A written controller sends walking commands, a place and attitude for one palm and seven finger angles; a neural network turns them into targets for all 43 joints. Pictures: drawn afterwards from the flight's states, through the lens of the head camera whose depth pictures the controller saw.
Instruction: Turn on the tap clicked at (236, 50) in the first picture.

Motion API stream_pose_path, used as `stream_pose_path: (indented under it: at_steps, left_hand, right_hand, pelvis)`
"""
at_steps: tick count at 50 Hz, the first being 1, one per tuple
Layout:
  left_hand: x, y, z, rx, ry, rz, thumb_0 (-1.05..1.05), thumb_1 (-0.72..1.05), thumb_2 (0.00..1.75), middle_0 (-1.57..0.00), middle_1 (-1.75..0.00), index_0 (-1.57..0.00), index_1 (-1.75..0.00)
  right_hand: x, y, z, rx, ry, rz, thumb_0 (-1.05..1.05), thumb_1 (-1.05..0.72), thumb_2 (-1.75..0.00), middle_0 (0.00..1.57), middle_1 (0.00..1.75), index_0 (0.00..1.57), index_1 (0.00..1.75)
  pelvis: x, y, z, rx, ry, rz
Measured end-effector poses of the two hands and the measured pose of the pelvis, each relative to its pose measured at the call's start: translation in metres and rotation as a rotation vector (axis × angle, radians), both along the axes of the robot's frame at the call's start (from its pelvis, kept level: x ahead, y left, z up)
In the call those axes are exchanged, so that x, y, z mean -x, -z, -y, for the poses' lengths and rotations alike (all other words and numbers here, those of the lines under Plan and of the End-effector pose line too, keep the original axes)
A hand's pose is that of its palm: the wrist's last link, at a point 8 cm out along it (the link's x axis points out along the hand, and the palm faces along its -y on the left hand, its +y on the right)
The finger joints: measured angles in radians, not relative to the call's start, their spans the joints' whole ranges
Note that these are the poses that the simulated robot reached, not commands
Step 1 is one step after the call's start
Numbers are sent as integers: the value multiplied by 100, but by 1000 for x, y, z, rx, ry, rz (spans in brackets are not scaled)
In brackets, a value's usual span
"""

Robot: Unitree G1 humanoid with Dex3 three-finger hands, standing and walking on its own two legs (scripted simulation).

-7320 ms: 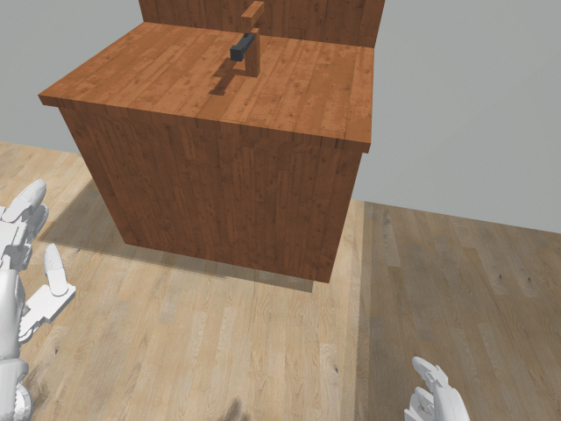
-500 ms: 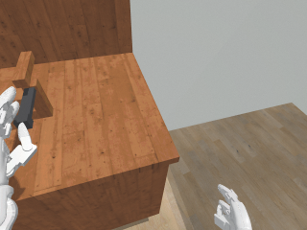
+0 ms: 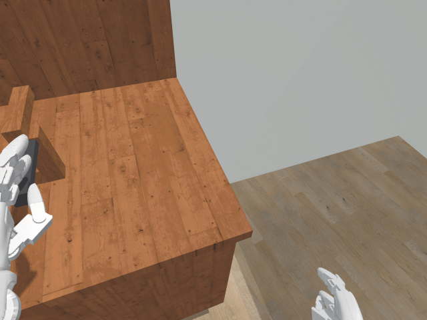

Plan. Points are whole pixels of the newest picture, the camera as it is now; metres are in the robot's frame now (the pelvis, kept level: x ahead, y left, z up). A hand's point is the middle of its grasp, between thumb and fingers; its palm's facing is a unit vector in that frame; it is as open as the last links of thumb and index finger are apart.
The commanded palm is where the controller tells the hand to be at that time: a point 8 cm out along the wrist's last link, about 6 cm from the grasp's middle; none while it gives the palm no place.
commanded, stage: come to a stop and stand still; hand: left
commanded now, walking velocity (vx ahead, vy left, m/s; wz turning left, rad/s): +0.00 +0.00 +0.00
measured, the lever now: (22, 194) +0.27 +0.33 +0.12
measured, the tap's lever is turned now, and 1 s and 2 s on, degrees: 0 0 0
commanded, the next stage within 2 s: look again from close up in 0.12 s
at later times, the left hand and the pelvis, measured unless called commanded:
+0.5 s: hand (62, 229) +0.21 +0.23 +0.14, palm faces +0.27 -0.88 -0.38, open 7.5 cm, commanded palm +0.15 +0.29 +0.17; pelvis -0.01 +0.01 +0.00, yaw -1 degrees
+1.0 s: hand (42, 245) +0.18 +0.24 +0.15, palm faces +0.34 -0.85 -0.40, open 7.5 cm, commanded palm +0.12 +0.27 +0.17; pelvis -0.05 -0.01 -0.01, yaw -2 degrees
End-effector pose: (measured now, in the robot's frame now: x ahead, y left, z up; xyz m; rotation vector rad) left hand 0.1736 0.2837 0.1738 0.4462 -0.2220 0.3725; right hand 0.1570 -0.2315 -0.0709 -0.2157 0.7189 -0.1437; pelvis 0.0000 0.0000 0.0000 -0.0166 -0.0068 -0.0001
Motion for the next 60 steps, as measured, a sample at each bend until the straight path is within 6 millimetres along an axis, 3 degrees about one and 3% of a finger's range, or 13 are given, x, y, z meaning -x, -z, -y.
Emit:
stream_pose_path:
  at_steps: [11, 14, 17, 24, 28, 34, 38, 45, 53, 60]
  left_hand:
    - [5, 7, -2, 62, -59, 7, 1, 89, 90, -21, -30, -21, -30]
    - [-9, -14, -23, -95, -57, 84, 2, 88, 90, -22, -30, -21, -30]
    - [-17, -16, -36, -74, -84, 120, 1, 88, 90, -21, -30, -21, -30]
    - [-2, 15, 9, 13, 116, -20, 1, 89, 90, -21, -30, -20, -30]
    - [6, 19, -4, -11, 110, -36, 1, 88, 90, -22, -30, -21, -30]
    - [10, 0, -35, -22, -18, 99, 2, 88, 90, -22, -30, -21, -30]
    - [10, -5, -27, 8, 0, 163, 2, 89, 90, -21, -30, -20, -30]
    - [13, 10, -5, 8, 85, 85, 1, 89, 90, -21, -30, -20, -30]
    - [46, 2, 12, -76, 99, 90, 2, 88, 90, -21, -30, -21, -30]
    - [62, 4, 18, -15, 88, 84, 1, 88, 90, -21, -30, -21, -30]
  right_hand:
    - [-16, -6, -5, 6, -45, 21, 1, -90, -89, 20, 30, 21, 30]
    - [-13, -3, -9, 25, -106, 1, 1, -90, -89, 20, 30, 20, 30]
    - [-8, -2, -11, 0, -104, 4, 1, -90, -89, 20, 30, 21, 30]
    - [10, 0, -13, -19, -38, 26, 1, -90, -89, 20, 30, 21, 30]
    - [17, -1, -15, 9, -25, -5, 1, -90, -89, 20, 30, 21, 30]
    - [12, -5, -21, 34, -70, 0, 2, -90, -89, 20, 30, 21, 30]
    - [1, -11, -27, 25, -98, 44, 2, -90, -89, 20, 30, 21, 30]
    - [-5, -16, -32, -13, -112, 107, 1, -90, -89, 20, 30, 21, 30]
    - [19, 2, -17, -18, -133, 70, 1, -90, -89, 20, 30, 21, 30]
    - [70, 11, 8, 39, -49, -36, 1, -90, -89, 20, 30, 21, 30]
  pelvis:
    - [-1, -1, 5, 1, -7, 2]
    - [8, 1, 9, 5, -13, -8]
    - [14, 1, 7, 0, 6, -3]
    - [13, 3, -9, -3, 20, 6]
    - [12, 4, -10, -4, 11, 13]
    - [13, 3, -11, 2, 3, 24]
    - [17, 4, -13, 4, 12, 27]
    - [33, 8, -6, 1, 29, 22]
    - [60, 17, 13, 9, 29, 10]
    - [73, 14, 9, -8, 48, -4]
